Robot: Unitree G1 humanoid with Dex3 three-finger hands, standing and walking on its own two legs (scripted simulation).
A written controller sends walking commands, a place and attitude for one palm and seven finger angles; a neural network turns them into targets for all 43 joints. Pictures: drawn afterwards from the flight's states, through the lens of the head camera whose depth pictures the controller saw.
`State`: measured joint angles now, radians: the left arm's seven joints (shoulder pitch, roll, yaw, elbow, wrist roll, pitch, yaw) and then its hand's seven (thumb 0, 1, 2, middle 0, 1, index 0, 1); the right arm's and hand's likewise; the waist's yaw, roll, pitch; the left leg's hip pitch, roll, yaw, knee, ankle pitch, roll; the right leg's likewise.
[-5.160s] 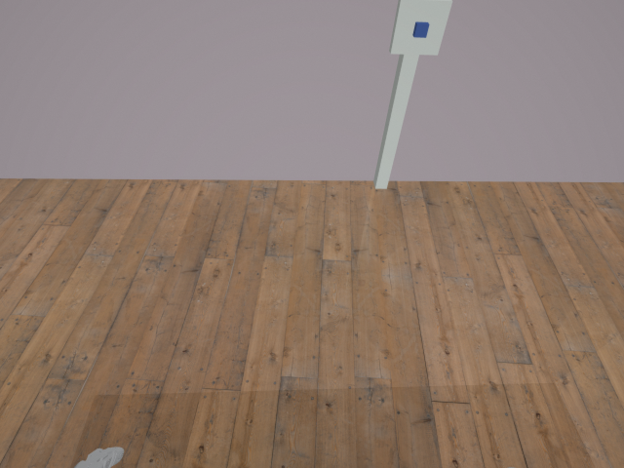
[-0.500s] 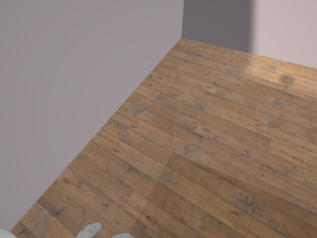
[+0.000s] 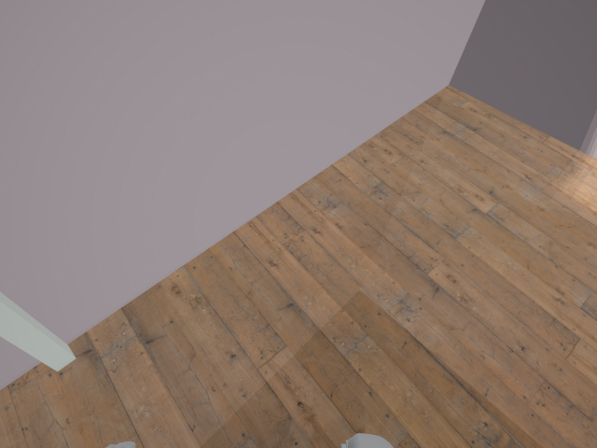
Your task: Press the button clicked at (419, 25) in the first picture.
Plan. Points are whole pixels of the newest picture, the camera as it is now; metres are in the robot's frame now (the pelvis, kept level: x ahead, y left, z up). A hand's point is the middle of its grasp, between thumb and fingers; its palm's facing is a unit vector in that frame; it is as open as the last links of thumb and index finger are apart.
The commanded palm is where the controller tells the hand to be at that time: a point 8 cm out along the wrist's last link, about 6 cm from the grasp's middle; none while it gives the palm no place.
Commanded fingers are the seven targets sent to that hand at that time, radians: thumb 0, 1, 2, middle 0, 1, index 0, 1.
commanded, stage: turn to face it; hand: left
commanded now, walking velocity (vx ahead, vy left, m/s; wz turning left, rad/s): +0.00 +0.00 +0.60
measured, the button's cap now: out of the picture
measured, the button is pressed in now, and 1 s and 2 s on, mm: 0 0 0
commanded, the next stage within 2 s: take the last steps up to it in 1.18 s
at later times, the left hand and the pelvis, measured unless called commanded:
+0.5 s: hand out of the picture -0.03 +0.14 -0.15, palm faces +0.34 -0.90 -0.27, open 7.4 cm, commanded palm none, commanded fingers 0.00 0.90 0.90 -0.20 -0.30 -0.20 -0.30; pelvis -0.04 -0.07 +0.00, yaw +20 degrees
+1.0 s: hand out of the picture -0.11 +0.19 -0.16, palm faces +0.57 -0.78 -0.26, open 7.4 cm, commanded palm none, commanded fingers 0.00 0.90 0.90 -0.20 -0.30 -0.20 -0.30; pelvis -0.07 -0.04 +0.00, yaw +34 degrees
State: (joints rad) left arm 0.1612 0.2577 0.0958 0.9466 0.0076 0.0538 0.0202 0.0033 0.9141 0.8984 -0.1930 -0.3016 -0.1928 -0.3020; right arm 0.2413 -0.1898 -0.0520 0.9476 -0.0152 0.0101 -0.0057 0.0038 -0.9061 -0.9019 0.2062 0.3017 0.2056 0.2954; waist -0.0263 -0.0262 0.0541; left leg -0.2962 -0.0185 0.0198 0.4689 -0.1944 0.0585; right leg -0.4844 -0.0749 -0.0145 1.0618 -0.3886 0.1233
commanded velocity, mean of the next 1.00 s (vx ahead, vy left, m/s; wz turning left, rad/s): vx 0.00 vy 0.00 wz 0.52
